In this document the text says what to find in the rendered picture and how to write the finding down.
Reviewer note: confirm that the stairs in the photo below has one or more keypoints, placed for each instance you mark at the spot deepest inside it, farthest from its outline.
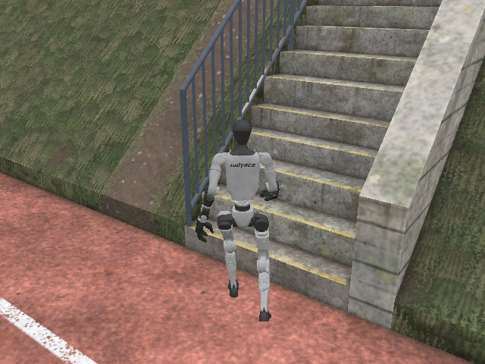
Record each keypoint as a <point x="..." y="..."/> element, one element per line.
<point x="323" y="119"/>

